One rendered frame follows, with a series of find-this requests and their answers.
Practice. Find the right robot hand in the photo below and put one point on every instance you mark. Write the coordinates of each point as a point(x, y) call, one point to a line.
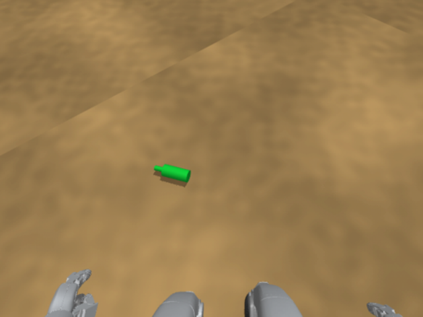
point(380, 310)

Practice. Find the left robot hand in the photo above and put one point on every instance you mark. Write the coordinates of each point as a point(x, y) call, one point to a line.
point(66, 298)

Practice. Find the bottle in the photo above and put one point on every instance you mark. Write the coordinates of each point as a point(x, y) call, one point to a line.
point(174, 172)

